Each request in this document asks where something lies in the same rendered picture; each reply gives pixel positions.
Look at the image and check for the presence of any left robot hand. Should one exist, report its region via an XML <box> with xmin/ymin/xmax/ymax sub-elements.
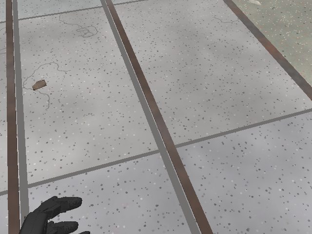
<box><xmin>19</xmin><ymin>196</ymin><xmax>91</xmax><ymax>234</ymax></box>

